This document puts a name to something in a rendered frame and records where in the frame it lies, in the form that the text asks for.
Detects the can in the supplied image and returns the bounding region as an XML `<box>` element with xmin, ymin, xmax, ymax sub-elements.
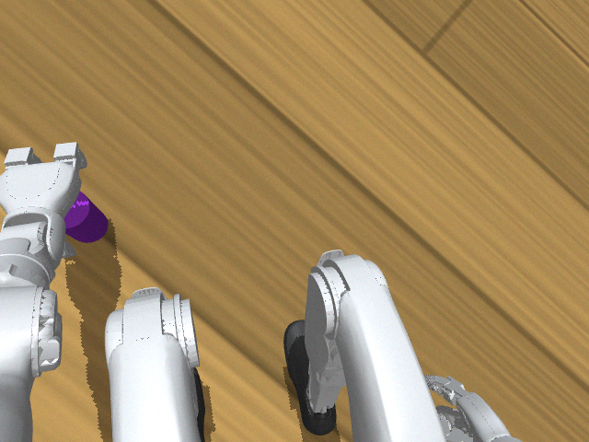
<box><xmin>64</xmin><ymin>192</ymin><xmax>109</xmax><ymax>243</ymax></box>

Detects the right robot hand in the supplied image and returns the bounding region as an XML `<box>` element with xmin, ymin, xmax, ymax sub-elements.
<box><xmin>424</xmin><ymin>375</ymin><xmax>511</xmax><ymax>442</ymax></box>

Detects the left robot hand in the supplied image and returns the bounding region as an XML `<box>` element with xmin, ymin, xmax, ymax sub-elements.
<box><xmin>0</xmin><ymin>142</ymin><xmax>87</xmax><ymax>258</ymax></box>

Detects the right robot foot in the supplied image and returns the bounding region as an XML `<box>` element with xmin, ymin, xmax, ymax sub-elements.
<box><xmin>283</xmin><ymin>320</ymin><xmax>336</xmax><ymax>436</ymax></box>

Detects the left robot arm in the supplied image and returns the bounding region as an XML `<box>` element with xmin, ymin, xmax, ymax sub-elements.
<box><xmin>0</xmin><ymin>207</ymin><xmax>66</xmax><ymax>442</ymax></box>

